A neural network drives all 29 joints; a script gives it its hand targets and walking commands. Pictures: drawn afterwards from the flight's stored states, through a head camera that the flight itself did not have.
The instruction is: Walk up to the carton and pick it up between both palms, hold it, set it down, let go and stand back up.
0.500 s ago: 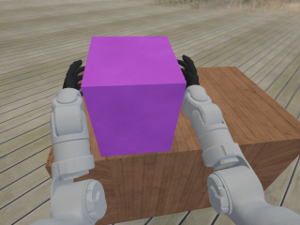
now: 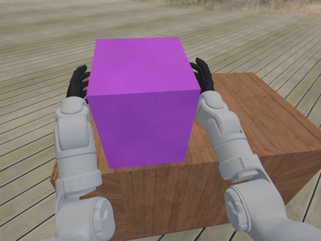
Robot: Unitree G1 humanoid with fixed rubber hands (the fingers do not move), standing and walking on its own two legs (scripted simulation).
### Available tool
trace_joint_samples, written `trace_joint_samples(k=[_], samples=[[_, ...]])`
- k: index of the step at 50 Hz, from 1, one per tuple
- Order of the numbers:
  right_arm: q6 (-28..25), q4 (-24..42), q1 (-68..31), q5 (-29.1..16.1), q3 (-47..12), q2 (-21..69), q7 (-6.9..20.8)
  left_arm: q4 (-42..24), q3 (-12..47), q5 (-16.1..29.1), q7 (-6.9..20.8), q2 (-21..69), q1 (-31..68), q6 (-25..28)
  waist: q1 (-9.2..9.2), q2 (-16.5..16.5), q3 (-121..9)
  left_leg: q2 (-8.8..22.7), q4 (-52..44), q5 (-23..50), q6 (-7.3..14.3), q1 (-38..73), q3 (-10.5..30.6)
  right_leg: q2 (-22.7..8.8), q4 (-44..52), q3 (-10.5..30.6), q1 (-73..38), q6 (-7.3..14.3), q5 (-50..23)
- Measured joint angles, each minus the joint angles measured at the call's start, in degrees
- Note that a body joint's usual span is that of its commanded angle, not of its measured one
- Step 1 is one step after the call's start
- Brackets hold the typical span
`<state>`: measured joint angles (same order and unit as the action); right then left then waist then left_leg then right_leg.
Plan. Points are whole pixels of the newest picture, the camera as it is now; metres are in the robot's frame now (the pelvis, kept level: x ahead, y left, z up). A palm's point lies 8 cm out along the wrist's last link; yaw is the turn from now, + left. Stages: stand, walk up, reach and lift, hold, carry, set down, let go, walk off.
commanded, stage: hold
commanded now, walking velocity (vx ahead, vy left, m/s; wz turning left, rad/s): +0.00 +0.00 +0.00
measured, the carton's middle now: (143, 104) +0.39 +0.02 +0.19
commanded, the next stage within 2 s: set down in 0.54 s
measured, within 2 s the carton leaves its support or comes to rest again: neither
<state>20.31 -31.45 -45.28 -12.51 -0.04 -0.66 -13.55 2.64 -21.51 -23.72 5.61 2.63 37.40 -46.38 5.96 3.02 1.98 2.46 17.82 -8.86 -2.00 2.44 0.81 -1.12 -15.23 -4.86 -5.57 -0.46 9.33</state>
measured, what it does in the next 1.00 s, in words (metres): stands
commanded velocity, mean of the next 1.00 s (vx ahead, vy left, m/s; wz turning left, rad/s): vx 0.00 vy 0.00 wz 0.00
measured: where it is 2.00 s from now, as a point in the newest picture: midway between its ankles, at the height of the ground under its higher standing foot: outside the picture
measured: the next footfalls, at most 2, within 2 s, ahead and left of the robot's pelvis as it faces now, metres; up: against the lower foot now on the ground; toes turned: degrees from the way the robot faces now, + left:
none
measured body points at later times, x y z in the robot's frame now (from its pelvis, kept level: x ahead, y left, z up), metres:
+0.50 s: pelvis +0.00 -0.01 +0.00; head -0.08 +0.02 +0.44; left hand +0.37 +0.16 +0.23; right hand +0.37 -0.13 +0.24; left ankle +0.03 +0.14 -0.75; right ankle +0.01 -0.12 -0.75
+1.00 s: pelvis +0.01 +0.00 +0.00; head -0.05 +0.03 +0.45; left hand +0.38 +0.17 +0.21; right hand +0.39 -0.12 +0.22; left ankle +0.03 +0.14 -0.75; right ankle +0.01 -0.12 -0.75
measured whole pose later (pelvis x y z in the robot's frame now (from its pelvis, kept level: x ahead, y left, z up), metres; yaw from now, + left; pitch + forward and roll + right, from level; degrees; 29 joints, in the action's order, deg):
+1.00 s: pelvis +0.01 +0.00 +0.00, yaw +0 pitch -12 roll +0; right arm 0.9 -37.6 -42.4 -0.1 9.2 3.5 -8.2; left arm 9.7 -22.4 -26.4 7.0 4.4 37.2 -32.5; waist 3.5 4.3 4.9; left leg 2.0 16.3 -8.6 -1.9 4.7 1.1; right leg -1.6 -14.8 -5.3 -7.5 -0.5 9.9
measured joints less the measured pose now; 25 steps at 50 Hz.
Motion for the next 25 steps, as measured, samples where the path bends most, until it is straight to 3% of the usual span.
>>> trace_joint_samples(k=[25], samples=[[-0.37,-3.34,-1.84,1.98,1.79,0.83,0.08,4.49,-1.81,-1.0,1.29,-0.5,2.73,1.18,-0.05,-0.01,-0.02,0.29,-0.78,0.79,-0.28,0.25,0.09,0.28,-0.55,-0.07,0.37,0.44,-0.04]])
